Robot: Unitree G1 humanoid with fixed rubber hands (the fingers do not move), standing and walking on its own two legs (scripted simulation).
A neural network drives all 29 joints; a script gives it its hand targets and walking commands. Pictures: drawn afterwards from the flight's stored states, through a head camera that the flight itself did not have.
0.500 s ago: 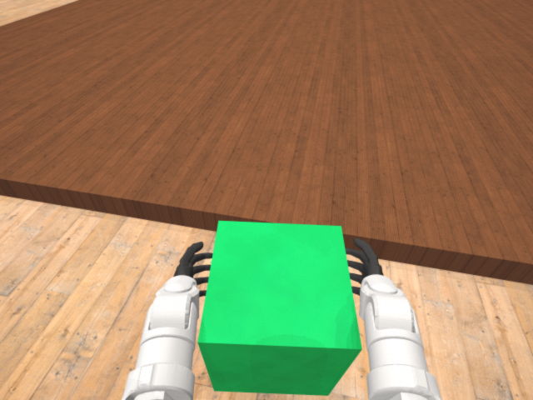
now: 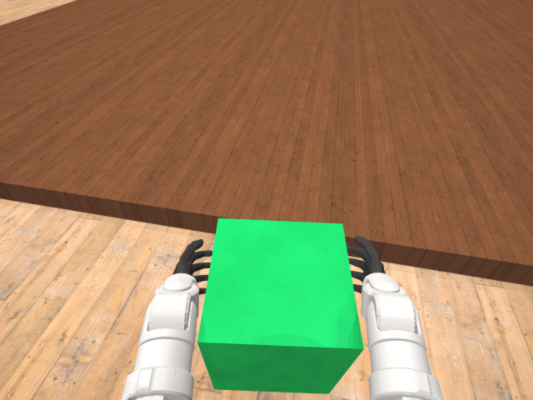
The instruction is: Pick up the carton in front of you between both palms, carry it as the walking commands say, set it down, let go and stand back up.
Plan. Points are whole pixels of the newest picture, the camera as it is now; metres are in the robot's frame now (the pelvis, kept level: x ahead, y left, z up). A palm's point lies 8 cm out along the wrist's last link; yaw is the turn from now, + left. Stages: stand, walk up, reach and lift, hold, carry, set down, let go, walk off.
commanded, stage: reach and lift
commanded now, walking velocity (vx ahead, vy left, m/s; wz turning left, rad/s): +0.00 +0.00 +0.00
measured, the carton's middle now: (275, 309) +0.29 +0.00 -0.05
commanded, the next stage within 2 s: hold in 0.26 s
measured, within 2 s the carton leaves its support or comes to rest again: neither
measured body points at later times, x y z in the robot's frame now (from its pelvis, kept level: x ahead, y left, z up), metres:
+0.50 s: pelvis +0.00 +0.00 +0.00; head -0.05 +0.00 +0.45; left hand +0.30 +0.15 +0.04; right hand +0.30 -0.15 +0.05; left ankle +0.01 +0.13 -0.75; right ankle +0.01 -0.13 -0.75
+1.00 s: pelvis +0.00 +0.00 +0.00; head -0.06 +0.00 +0.45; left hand +0.30 +0.15 +0.04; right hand +0.31 -0.15 +0.06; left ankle +0.01 +0.13 -0.75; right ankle +0.01 -0.13 -0.75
